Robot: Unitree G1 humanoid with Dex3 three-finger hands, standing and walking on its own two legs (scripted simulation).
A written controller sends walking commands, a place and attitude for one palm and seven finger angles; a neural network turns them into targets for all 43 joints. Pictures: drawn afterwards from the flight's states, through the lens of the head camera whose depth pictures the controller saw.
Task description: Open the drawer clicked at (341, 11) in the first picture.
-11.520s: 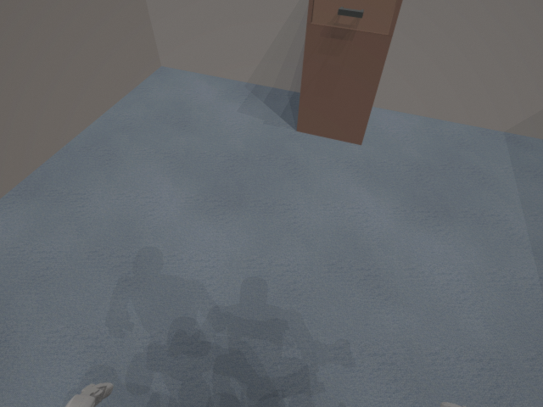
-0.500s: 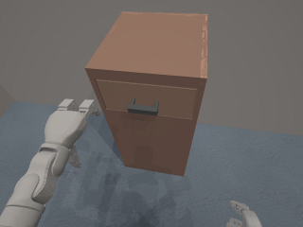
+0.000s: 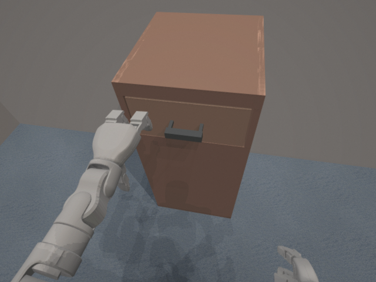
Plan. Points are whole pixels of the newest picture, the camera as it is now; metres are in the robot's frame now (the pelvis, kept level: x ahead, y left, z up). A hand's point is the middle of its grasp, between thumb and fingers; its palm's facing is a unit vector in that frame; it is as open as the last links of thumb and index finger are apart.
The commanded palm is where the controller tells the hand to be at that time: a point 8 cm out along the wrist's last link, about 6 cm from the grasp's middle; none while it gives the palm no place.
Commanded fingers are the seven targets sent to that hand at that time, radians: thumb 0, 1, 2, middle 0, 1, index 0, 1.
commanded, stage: move the hooked fingers above the handle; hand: left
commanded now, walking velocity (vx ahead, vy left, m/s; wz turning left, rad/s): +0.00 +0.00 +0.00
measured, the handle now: (185, 129) +0.52 +0.08 -0.03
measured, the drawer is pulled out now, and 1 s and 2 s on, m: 0.00 0.00 0.00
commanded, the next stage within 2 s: none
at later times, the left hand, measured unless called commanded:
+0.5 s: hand (149, 141) +0.41 +0.15 +0.04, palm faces +0.00 -0.05 -1.00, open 13.9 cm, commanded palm +0.39 +0.14 +0.10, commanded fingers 0.00 -0.50 0.30 -0.30 -1.20 -0.30 -1.20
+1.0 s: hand (175, 133) +0.46 +0.10 +0.02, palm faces -0.10 -0.02 -0.99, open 13.9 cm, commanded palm +0.45 +0.08 +0.08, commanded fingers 0.00 -0.50 0.30 -0.30 -1.20 -0.30 -1.20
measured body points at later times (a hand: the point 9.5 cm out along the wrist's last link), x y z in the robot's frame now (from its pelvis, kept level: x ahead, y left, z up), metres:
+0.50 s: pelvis +0.01 -0.02 +0.00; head +0.06 -0.04 +0.45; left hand +0.41 +0.15 +0.10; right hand +0.14 -0.26 -0.13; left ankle +0.00 +0.04 -0.72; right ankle -0.01 -0.10 -0.72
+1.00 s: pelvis +0.02 -0.05 +0.00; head +0.09 -0.07 +0.44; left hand +0.46 +0.09 +0.07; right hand +0.10 -0.30 -0.15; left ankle +0.00 +0.04 -0.72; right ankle -0.01 -0.10 -0.72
